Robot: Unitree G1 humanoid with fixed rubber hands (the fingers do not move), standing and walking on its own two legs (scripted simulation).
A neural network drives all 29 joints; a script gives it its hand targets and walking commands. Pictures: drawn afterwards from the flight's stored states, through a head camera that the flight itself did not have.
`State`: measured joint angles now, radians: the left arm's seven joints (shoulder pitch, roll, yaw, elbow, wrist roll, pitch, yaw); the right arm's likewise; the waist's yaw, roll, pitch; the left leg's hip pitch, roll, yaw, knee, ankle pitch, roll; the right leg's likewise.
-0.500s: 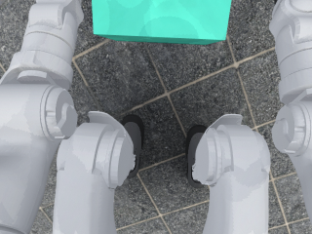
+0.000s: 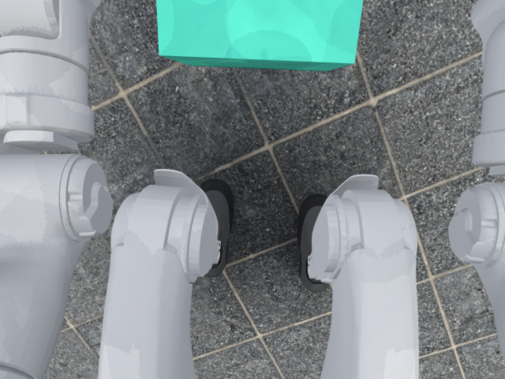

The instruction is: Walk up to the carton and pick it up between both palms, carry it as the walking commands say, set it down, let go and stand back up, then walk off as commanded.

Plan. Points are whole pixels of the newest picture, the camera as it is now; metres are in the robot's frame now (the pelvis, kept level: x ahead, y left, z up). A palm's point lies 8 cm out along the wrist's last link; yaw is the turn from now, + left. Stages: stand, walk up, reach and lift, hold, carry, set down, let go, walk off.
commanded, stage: set down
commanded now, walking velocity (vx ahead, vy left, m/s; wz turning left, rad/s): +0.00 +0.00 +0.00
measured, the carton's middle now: out of the picture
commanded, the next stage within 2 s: let go in 1.00 s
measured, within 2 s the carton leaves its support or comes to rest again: neither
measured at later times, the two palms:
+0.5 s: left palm out of the picture +0.56 +0.20 +0.00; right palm out of the picture +0.55 -0.23 +0.02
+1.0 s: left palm out of the picture +0.59 +0.19 +0.15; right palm out of the picture +0.56 -0.24 +0.15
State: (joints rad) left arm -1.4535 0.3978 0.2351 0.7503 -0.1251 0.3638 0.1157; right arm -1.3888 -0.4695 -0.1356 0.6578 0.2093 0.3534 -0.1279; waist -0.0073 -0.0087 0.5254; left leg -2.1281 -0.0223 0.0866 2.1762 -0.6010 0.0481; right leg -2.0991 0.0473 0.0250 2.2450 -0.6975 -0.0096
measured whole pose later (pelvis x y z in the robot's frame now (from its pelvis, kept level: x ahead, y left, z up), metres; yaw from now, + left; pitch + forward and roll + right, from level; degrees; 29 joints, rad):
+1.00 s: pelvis -0.01 +0.00 +0.25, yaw -2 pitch +30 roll +0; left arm -1.47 0.48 0.24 0.60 -0.13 0.51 0.09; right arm -1.42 -0.53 -0.14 0.57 0.21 0.53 -0.07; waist -0.01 -0.01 0.52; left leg -1.44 -0.03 0.01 1.26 -0.34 0.03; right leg -1.42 0.06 0.03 1.29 -0.39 0.00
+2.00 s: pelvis +0.06 +0.00 +0.37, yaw -2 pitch +1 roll +0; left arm 0.21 0.24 0.10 0.32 -0.08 0.14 -0.05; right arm 0.17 -0.18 -0.08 0.38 0.00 0.15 0.07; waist -0.01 -0.01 0.16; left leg -0.43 -0.02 -0.01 0.68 -0.28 0.02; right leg -0.40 0.05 0.03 0.69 -0.31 -0.01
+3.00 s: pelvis +0.09 -0.01 +0.38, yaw -2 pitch -2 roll +0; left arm 0.28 0.23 0.08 0.61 -0.07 0.00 0.00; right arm 0.29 -0.26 -0.07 0.74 0.00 -0.01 0.03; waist -0.01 -0.01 -0.13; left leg -0.26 -0.03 -0.01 0.57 -0.28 0.02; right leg -0.23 0.04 0.04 0.57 -0.31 -0.01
